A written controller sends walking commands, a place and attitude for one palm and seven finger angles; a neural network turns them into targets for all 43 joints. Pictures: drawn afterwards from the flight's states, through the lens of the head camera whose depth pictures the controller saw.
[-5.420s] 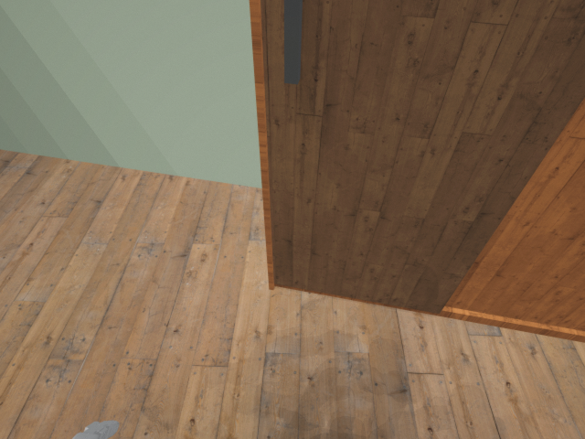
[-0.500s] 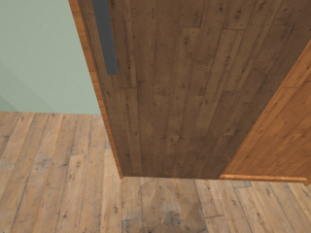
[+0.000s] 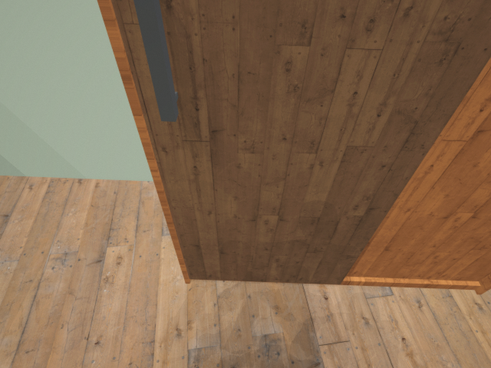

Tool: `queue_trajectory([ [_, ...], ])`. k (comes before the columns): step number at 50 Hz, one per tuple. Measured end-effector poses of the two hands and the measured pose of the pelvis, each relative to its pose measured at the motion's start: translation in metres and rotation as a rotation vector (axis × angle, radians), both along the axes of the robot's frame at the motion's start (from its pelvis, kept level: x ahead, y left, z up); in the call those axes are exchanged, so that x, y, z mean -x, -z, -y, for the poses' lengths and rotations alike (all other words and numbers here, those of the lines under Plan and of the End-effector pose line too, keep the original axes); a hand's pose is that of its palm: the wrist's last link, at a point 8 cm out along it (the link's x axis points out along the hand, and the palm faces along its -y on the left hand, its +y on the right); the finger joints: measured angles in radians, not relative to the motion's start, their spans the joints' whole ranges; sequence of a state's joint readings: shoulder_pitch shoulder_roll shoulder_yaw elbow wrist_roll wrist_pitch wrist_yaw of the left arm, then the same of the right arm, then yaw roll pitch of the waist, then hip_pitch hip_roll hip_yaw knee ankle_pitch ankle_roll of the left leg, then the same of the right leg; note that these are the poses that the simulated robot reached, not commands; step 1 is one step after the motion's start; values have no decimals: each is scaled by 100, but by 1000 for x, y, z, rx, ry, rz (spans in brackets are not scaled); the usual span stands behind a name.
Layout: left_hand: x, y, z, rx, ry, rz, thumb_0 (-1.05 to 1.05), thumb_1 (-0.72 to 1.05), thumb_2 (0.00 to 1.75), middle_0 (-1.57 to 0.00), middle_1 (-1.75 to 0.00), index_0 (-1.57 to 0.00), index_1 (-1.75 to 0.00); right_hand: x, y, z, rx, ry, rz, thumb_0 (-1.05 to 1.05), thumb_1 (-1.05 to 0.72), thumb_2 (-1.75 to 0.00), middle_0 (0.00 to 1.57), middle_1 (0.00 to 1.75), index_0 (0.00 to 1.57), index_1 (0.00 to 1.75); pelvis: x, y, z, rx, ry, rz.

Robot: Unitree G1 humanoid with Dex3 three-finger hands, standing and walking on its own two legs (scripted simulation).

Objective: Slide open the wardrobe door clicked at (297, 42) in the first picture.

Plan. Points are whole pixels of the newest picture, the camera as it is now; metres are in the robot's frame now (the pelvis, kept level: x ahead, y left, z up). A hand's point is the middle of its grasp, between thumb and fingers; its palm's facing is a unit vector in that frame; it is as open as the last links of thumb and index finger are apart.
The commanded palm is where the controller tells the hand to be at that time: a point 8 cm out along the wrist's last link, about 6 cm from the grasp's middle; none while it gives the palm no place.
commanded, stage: look again from close up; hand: left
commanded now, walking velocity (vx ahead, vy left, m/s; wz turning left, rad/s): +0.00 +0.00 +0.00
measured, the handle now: (162, 53) +0.53 +0.18 +0.25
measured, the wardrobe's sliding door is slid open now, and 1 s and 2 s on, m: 0.00 0.00 0.00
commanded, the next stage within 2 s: raise the hand with hooked fingers in 0.08 s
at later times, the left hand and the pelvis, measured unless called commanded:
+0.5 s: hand (120, 326) +0.18 +0.20 +0.01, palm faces +0.05 -1.00 -0.08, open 8.1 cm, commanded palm +0.12 +0.27 +0.00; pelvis -0.02 -0.01 -0.06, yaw +0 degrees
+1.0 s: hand (66, 299) +0.18 +0.25 +0.08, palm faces +0.11 -0.99 -0.07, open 11.0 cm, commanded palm +0.15 +0.29 +0.10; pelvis -0.03 +0.00 -0.03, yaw +2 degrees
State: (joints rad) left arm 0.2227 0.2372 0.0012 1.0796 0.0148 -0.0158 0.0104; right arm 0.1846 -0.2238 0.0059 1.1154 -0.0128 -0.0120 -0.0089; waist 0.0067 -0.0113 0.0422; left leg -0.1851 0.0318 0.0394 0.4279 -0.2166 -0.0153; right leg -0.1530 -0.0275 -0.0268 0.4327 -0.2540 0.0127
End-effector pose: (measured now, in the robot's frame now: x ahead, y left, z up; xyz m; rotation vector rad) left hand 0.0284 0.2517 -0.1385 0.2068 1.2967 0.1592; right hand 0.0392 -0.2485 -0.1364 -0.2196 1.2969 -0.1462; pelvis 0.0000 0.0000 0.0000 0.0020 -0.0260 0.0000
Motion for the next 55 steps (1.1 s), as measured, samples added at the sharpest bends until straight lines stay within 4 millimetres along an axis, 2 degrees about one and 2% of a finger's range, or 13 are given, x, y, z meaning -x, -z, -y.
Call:
queue_trajectory([
  [10,2,1,4,7,1,-4,0,90,90,-20,-30,-20,-30,0,0,0,-1,-2,-1,1,-91,-89,20,30,20,30,-1,0,1,1,-5,4],
  [11,-7,-5,2,17,-58,54,1,90,90,-20,-30,-20,-30,-2,-3,0,3,-4,34,1,-91,-89,20,30,20,30,0,0,1,1,-10,2],
  [14,-59,-56,-4,-17,-132,459,2,89,89,-20,-31,-21,-31,-22,-14,0,23,-13,241,1,-91,-89,20,30,20,30,2,4,3,-9,-13,-6],
  [17,-108,-111,-4,-16,-110,842,2,86,88,-20,-33,-20,-33,-49,-26,0,24,-35,443,1,-91,-89,20,30,20,30,8,11,5,-9,-30,-31],
  [20,-135,-149,-1,24,-16,1166,1,82,86,-20,-36,-21,-36,-78,-34,4,23,-65,608,1,-91,-89,20,30,20,30,15,24,8,-10,-19,-88],
  [22,-137,-158,2,58,78,1308,1,78,85,-21,-38,-21,-38,-97,-36,7,23,-94,700,1,-91,-89,20,30,20,30,19,37,11,-11,-12,-121],
  [24,-130,-154,2,88,167,1358,1,74,83,-21,-41,-21,-41,-114,-37,10,29,-121,776,1,-91,-89,20,30,20,30,23,51,13,-14,-6,-144],
  [26,-116,-143,-4,118,179,1323,0,70,81,-21,-43,-22,-43,-128,-38,11,37,-134,832,1,-91,-89,20,30,20,30,26,62,14,-13,-6,-147],
  [30,-84,-128,-18,114,57,1226,1,60,77,-22,-49,-23,-49,-144,-42,7,52,-168,881,1,-91,-89,20,30,20,30,27,69,14,6,-25,-127],
  [35,-75,-149,-25,43,32,1299,1,49,73,-23,-57,-23,-56,-142,-37,-8,49,-228,834,1,-91,-89,20,30,20,30,32,65,15,36,-54,-96],
  [43,-113,-194,-34,78,146,1321,1,30,65,-24,-69,-24,-68,-109,-33,-27,3,-175,744,2,-90,-89,20,30,20,30,34,44,12,37,-51,-51],
  [49,-127,-222,-47,73,123,1325,1,16,59,-25,-78,-26,-77,-94,-42,-24,11,-127,739,2,-90,-89,20,30,21,30,27,31,4,27,-32,-27],
  [55,-132,-244,-51,59,117,1369,0,2,53,-26,-87,-26,-86,-99,-53,-18,44,-136,747,2,-90,-89,20,30,20,30,22,23,-3,23,-31,3],
])
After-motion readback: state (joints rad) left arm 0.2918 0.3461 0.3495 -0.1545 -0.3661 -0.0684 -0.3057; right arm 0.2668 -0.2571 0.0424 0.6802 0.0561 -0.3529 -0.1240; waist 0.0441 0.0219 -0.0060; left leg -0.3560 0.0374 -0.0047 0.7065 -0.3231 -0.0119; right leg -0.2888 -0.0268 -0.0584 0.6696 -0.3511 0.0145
